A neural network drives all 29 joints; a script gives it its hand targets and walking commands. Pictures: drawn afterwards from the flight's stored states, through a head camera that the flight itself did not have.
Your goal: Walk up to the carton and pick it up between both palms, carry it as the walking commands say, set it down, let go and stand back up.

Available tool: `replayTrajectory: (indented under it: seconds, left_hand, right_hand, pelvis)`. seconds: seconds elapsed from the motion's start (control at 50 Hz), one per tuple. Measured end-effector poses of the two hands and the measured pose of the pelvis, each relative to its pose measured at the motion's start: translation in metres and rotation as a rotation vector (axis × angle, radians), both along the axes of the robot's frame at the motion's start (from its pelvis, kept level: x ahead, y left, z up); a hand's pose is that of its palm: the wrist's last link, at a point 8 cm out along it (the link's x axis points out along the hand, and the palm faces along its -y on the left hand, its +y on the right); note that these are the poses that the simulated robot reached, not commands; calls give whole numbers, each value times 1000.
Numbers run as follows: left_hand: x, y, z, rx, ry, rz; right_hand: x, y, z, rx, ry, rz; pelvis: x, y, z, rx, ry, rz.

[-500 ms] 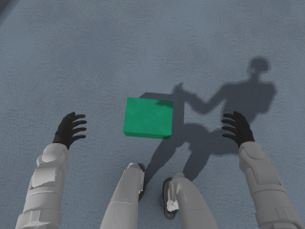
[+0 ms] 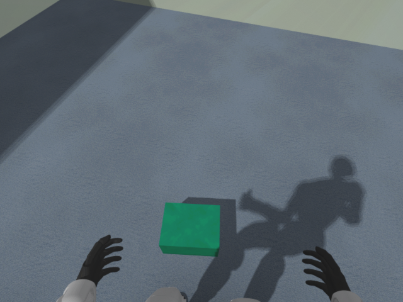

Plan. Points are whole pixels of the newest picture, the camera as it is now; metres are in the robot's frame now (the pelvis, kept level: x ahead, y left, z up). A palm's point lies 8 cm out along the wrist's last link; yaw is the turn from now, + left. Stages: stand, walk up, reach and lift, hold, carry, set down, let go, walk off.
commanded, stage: let go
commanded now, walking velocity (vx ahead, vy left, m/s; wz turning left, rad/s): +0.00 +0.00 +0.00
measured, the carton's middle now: (191, 229) +0.45 +0.09 -0.69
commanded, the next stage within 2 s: stand in 0.32 s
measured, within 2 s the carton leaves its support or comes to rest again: neither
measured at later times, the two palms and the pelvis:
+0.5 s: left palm (71, 293) +0.13 +0.28 -0.07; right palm (341, 292) +0.15 -0.25 -0.08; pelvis +0.00 +0.00 +0.00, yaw +0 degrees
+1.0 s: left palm out of the picture +0.10 +0.30 -0.09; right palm out of the picture +0.13 -0.25 -0.08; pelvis +0.00 +0.01 +0.00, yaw +0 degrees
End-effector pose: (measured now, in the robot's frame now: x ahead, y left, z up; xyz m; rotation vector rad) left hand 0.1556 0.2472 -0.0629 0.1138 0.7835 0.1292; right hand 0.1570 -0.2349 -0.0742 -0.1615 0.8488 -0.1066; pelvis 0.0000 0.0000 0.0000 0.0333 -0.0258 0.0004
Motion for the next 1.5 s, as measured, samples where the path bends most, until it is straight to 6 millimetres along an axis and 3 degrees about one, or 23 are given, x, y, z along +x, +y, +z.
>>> replayTrajectory:
  seconds: [0.34, 0.54, 0.66, 1.0, 1.5]
  left_hand:
    - [-6, -3, 0, 23, 39, -5]
    - [-33, 40, -10, 162, 89, 61]
    - [-42, 53, -13, 180, 102, 68]
    - [-57, 49, -27, 139, 137, 82]
    - [-89, 66, -38, 137, 203, 99]
  right_hand:
    - [3, -4, 4, 9, -27, 7]
    - [-6, -11, -2, -15, -23, -12]
    - [-15, -14, -4, -35, -7, -17]
    - [-30, -11, -8, -45, 17, -29]
    - [-50, -7, -9, -64, 43, -41]
  pelvis:
    - [0, -7, 2, 10, -27, -2]
    - [4, -4, 3, 5, -16, -2]
    - [4, 0, 3, 1, -14, -2]
    - [0, 6, 3, -7, -18, -3]
    - [-13, 16, 3, -19, -33, -5]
